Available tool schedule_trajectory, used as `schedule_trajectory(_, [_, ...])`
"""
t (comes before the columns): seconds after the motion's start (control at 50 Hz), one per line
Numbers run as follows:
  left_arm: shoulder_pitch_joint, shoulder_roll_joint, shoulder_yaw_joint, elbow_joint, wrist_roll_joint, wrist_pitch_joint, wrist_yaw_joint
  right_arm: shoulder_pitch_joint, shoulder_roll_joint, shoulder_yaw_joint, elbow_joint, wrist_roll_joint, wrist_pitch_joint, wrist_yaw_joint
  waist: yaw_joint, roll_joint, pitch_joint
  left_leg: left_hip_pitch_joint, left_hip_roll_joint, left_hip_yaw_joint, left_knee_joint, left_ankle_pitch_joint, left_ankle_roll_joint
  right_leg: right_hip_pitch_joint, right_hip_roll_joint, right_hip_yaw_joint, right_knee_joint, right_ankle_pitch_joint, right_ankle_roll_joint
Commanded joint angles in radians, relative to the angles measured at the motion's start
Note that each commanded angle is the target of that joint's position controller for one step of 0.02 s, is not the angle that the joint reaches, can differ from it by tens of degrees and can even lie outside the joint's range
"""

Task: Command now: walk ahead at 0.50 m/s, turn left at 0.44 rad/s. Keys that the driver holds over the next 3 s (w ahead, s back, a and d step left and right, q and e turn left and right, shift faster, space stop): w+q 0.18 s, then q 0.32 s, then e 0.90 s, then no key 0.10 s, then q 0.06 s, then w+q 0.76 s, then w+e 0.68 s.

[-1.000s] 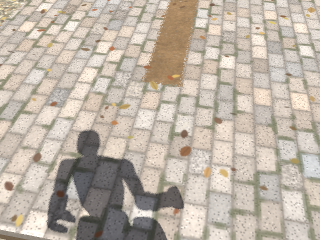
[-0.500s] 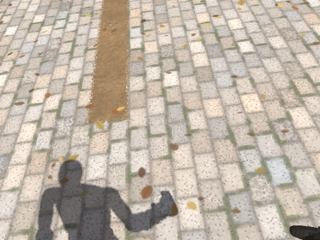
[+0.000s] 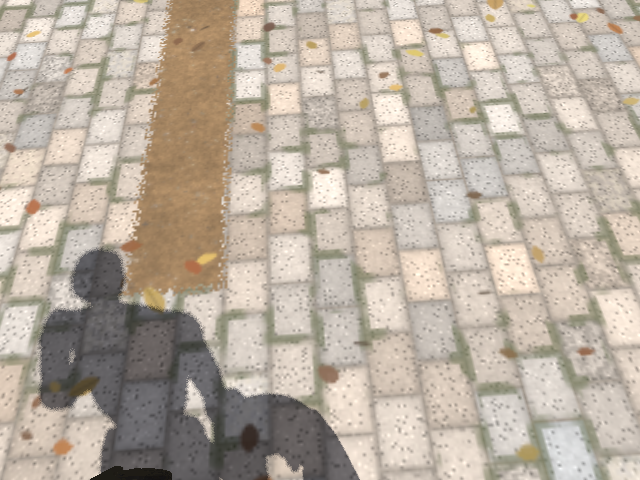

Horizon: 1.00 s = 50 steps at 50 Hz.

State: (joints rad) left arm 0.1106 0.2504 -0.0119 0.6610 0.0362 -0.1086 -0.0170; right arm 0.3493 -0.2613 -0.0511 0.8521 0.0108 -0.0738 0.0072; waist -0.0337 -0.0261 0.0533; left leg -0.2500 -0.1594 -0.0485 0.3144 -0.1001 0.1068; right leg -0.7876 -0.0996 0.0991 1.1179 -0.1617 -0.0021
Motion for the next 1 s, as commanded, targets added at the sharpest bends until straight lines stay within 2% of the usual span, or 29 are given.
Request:
schedule_trajectory(0.02, [0.01,0.068,0.006,-0.055,0.004,-0.005,0.011,-0.115,-0.191,-0.047,-0.114,0.017,-0.051,0.003,0.036,0.07,-0.105,-0.25,0.213,-0.158,-0.182,0.121,0.171,0.422,0.047,-0.063,-0.356,0.194,0.023])
schedule_trajectory(0.06, [-0.032,0.107,0.017,-0.062,-0.033,0.0,0.018,-0.071,-0.203,-0.052,-0.099,0.04,-0.046,0.003,0.005,0.085,-0.092,-0.083,0.26,-0.223,-0.142,0.033,0.141,0.38,0.05,-0.024,-0.497,0.225,0.033])
schedule_trajectory(0.08, [-0.043,0.129,0.025,-0.064,-0.04,0.0,0.016,-0.053,-0.203,-0.052,-0.098,0.043,-0.036,0.001,-0.003,0.081,-0.082,-0.019,0.278,-0.261,-0.111,-0.028,0.126,0.365,0.048,-0.006,-0.558,0.228,0.032])
schedule_trajectory(0.14, [-0.035,0.145,0.044,-0.069,-0.044,-0.008,0.013,0.0,-0.192,-0.05,-0.088,0.025,0.0,0.0,-0.002,0.097,-0.059,0.065,0.286,-0.341,0.001,-0.096,0.086,0.424,0.066,-0.006,-0.666,0.122,0.013])
schedule_trajectory(0.16, [0.017,0.158,0.055,-0.052,-0.049,-0.01,0.016,0.001,-0.164,-0.038,-0.085,0.019,0.014,0.0,0.03,0.101,-0.093,0.067,0.26,-0.345,0.07,-0.089,0.072,0.519,0.083,-0.024,-0.704,0.063,-0.008])
schedule_trajectory(0.18, [0.137,0.2,0.073,-0.027,-0.043,-0.018,0.02,-0.007,-0.115,-0.018,-0.105,0.007,0.017,0.005,0.085,0.07,-0.18,0.007,0.212,-0.297,0.245,-0.111,0.04,0.711,0.003,0.031,-0.697,0.034,-0.051])
schedule_trajectory(0.2, [0.262,0.27,0.091,-0.013,-0.027,-0.015,0.028,0.005,-0.033,0.01,-0.136,-0.017,0.017,0.005,0.119,-0.101,-0.298,-0.137,0.112,-0.161,0.564,-0.357,-0.015,0.936,-0.202,0.225,-0.694,0.075,-0.112])
schedule_trajectory(0.22, [0.248,0.298,0.099,-0.009,-0.013,0.008,0.023,0.065,-0.043,0.014,-0.183,0.01,0.008,0.002,0.053,-0.35,-0.318,-0.448,0.052,-0.053,0.799,-0.539,-0.056,1.072,-0.362,0.613,-0.785,-0.011,-0.236])
schedule_trajectory(0.24, [0.189,0.203,0.079,-0.04,-0.014,0.011,0.02,0.058,-0.141,-0.011,-0.154,0.016,0.018,-0.01,0.064,-0.175,-0.226,-0.486,0.122,-0.105,0.926,-0.485,-0.087,0.979,-0.331,0.569,-0.79,0.079,-0.221])
schedule_trajectory(0.26, [0.165,0.158,0.067,-0.048,-0.014,0.015,0.02,0.008,-0.169,-0.022,-0.156,0.016,0.029,-0.011,0.072,-0.084,-0.172,-0.47,0.145,-0.094,0.968,-0.415,-0.107,0.9,-0.296,0.388,-0.76,0.265,-0.195])
schedule_trajectory(0.28, [0.126,0.138,0.061,-0.048,-0.014,0.018,0.017,-0.016,-0.168,-0.029,-0.158,0.014,0.042,-0.014,0.055,-0.029,-0.139,-0.422,0.173,-0.079,0.963,-0.37,-0.13,0.813,-0.239,0.244,-0.756,0.453,-0.179])
schedule_trajectory(0.34, [0.085,0.133,0.065,-0.027,-0.018,0.021,0.019,-0.045,-0.123,-0.034,-0.185,0.023,0.07,-0.016,0.031,-0.102,-0.084,-0.363,0.203,-0.021,0.864,-0.295,-0.156,0.705,-0.147,0.037,-0.793,0.562,-0.165])
schedule_trajectory(0.4, [0.091,0.173,0.083,-0.007,-0.026,0.038,0.039,-0.123,-0.081,-0.021,-0.246,0.018,0.085,-0.015,0.04,-0.108,-0.084,-0.395,0.219,0.005,0.756,-0.246,-0.18,0.725,-0.171,-0.022,-0.822,0.594,-0.211])
schedule_trajectory(0.48, [0.056,0.206,0.098,-0.007,-0.033,0.058,0.044,-0.195,-0.078,-0.019,-0.29,0.014,0.098,0.002,0.051,-0.08,-0.102,-0.326,0.236,0.031,0.586,-0.104,-0.173,0.726,-0.181,-0.107,-0.831,0.545,-0.219])
schedule_trajectory(0.52, [0.062,0.213,0.101,0.002,-0.037,0.06,0.033,-0.229,-0.076,-0.015,-0.3,0.009,0.103,0.011,0.063,-0.067,-0.084,-0.26,0.224,0.049,0.487,-0.077,-0.159,0.698,-0.159,-0.143,-0.818,0.525,-0.214])
schedule_trajectory(0.56, [0.091,0.222,0.103,0.026,-0.052,0.059,0.017,-0.265,-0.07,-0.012,-0.317,0.001,0.102,0.011,0.071,-0.055,-0.088,-0.215,0.196,0.06,0.407,-0.107,-0.139,0.714,-0.163,-0.122,-0.781,0.564,-0.217])
schedule_trajectory(0.6, [0.082,0.217,0.098,0.045,-0.071,0.059,0.006,-0.257,-0.067,-0.009,-0.312,-0.002,0.097,0.011,0.054,-0.056,-0.094,-0.157,0.174,0.065,0.285,-0.098,-0.112,0.728,-0.157,-0.1,-0.717,0.571,-0.206])
schedule_trajectory(0.62, [0.068,0.204,0.091,0.055,-0.08,0.056,0.004,-0.219,-0.071,-0.012,-0.295,-0.006,0.088,0.008,0.022,-0.049,-0.11,-0.061,0.157,0.077,0.165,-0.003,-0.088,0.707,-0.134,-0.098,-0.663,0.551,-0.181])
schedule_trajectory(0.64, [0.096,0.17,0.076,0.078,-0.077,0.046,0.001,-0.162,-0.102,-0.02,-0.274,-0.016,0.078,-0.002,-0.008,-0.018,-0.143,0.103,0.166,0.056,0.038,0.21,-0.055,0.65,-0.088,-0.114,-0.6,0.522,-0.131])
schedule_trajectory(0.66, [0.113,0.127,0.052,0.067,-0.039,0.03,0.0,-0.089,-0.188,-0.033,-0.268,-0.04,0.073,-0.019,-0.018,0.062,-0.252,0.334,0.338,-0.094,0.117,0.681,-0.002,0.533,-0.031,-0.146,-0.486,0.269,-0.06])
schedule_trajectory(0.68, [0.202,0.05,0.021,0.073,-0.012,0.027,-0.007,-0.116,-0.172,-0.013,-0.287,-0.076,0.075,-0.033,0.026,0.246,-0.363,0.496,0.572,-0.29,0.198,1.015,0.193,0.361,0.046,-0.118,-0.316,-0.427,0.022])
schedule_trajectory(0.7, [0.191,0.107,0.034,0.097,-0.026,0.048,-0.011,-0.136,-0.094,0.012,-0.288,-0.055,0.079,-0.029,0.004,0.206,-0.387,0.454,0.589,-0.277,0.211,1.007,0.253,0.341,0.044,-0.027,-0.212,-0.653,0.065])
schedule_trajectory(0.72, [0.165,0.171,0.056,0.067,-0.057,0.06,-0.007,-0.158,-0.129,-0.007,-0.264,-0.031,0.081,-0.021,0.002,0.233,-0.346,0.366,0.562,-0.26,0.134,0.696,0.262,0.298,0.043,-0.053,-0.161,-0.574,0.084])
schedule_trajectory(0.74, [0.113,0.199,0.071,0.076,-0.059,0.075,0.009,-0.202,-0.158,-0.02,-0.256,-0.025,0.077,-0.021,0.002,0.177,-0.258,0.279,0.507,-0.224,0.091,0.531,0.21,0.282,0.035,-0.06,-0.113,-0.521,0.094])
schedule_trajectory(0.76, [0.112,0.214,0.084,0.079,-0.052,0.096,0.023,-0.241,-0.161,-0.02,-0.254,-0.018,0.074,-0.025,0.012,0.165,-0.19,0.189,0.49,-0.176,0.067,0.474,0.179,0.28,0.041,-0.058,-0.075,-0.476,0.106])
schedule_trajectory(0.82, [0.198,0.15,0.083,0.106,-0.052,0.146,0.043,-0.313,-0.149,-0.024,-0.248,-0.028,0.072,-0.029,0.067,0.162,-0.142,0.007,0.442,-0.032,0.009,0.314,0.145,0.384,0.058,-0.096,-0.046,-0.365,0.127])
schedule_trajectory(0.88, [0.149,0.113,0.078,0.073,-0.05,0.153,0.041,-0.319,-0.123,-0.024,-0.223,-0.031,0.077,-0.041,0.049,0.178,-0.13,-0.01,0.435,0.024,-0.004,0.147,0.136,0.41,0.036,-0.116,-0.161,-0.278,0.1])
schedule_trajectory(0.94, [0.126,0.122,0.08,0.038,-0.048,0.151,0.019,-0.302,-0.148,-0.036,-0.197,-0.019,0.083,-0.051,0.037,0.188,-0.148,0.025,0.48,0.01,0.009,0.101,0.135,0.45,0.024,-0.128,-0.293,-0.232,0.065])
schedule_trajectory(1.0, [0.211,0.137,0.094,0.056,-0.037,0.149,-0.004,-0.316,-0.158,-0.044,-0.174,0.015,0.088,-0.053,0.087,0.155,-0.146,-0.018,0.459,0.061,0.112,-0.001,0.05,0.592,0.067,-0.173,-0.54,-0.082,-0.006])
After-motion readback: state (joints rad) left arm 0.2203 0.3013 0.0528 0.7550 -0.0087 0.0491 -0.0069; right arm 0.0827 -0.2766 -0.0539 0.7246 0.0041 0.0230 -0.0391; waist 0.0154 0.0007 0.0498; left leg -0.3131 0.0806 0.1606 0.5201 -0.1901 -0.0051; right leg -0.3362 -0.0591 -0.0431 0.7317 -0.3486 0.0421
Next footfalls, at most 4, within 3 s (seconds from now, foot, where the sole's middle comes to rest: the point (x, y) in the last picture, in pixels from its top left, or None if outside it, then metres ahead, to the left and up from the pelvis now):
0.18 right None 0.30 -0.15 -0.78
0.66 left None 0.36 0.11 -0.78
1.02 right None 0.36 -0.15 -0.78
1.50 left None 0.35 0.07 -0.78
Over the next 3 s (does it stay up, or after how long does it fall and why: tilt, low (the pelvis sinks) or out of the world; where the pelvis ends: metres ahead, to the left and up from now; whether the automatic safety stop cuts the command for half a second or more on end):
stays up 0.91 0.10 0.00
